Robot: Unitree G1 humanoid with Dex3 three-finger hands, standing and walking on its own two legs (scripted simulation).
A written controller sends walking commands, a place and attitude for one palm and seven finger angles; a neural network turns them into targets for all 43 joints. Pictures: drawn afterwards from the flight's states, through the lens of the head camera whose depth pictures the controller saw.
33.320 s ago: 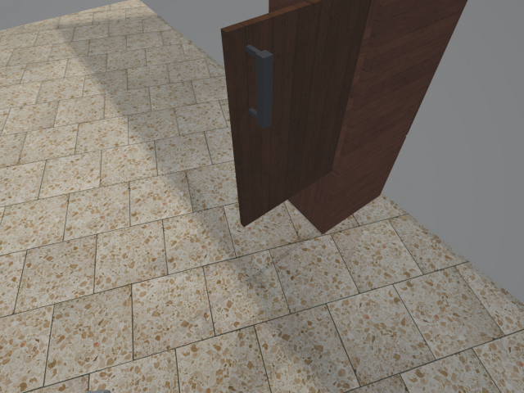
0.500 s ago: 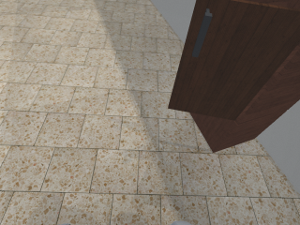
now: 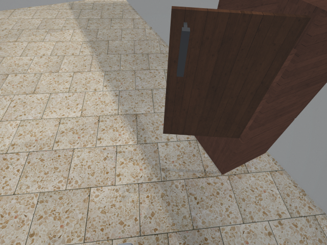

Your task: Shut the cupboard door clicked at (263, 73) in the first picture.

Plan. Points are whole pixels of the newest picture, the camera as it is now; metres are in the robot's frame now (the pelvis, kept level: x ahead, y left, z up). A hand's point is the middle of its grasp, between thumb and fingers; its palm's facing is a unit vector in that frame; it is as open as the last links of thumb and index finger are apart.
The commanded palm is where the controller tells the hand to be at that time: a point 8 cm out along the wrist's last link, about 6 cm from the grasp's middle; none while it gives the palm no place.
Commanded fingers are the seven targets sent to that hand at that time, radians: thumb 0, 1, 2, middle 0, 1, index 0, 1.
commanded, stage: take the last steps up to it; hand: left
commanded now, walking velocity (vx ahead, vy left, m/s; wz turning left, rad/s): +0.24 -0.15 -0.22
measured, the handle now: (182, 50) +0.64 -0.02 +0.14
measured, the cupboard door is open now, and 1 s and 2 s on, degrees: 61 61 61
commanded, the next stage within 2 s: come to a stop and stand still in 0.28 s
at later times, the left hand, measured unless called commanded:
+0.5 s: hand (140, 196) +0.28 +0.09 -0.16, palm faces -0.16 -0.95 -0.25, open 7.4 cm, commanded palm none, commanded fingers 0.00 0.90 0.90 -0.20 -0.30 -0.20 -0.30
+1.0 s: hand (118, 218) +0.22 +0.14 -0.18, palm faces -0.06 -0.96 -0.26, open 7.4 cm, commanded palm none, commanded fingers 0.00 0.90 0.90 -0.20 -0.30 -0.20 -0.30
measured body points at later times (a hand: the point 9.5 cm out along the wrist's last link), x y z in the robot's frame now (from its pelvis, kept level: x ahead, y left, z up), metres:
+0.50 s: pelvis +0.15 -0.09 -0.01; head +0.19 -0.13 +0.43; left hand +0.29 +0.14 -0.15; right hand +0.07 -0.33 -0.18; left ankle +0.07 +0.09 -0.70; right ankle +0.20 -0.21 -0.74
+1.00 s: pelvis +0.15 -0.05 -0.01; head +0.16 -0.06 +0.44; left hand +0.22 +0.19 -0.16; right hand +0.24 -0.32 -0.14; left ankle +0.15 +0.06 -0.74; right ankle +0.21 -0.21 -0.73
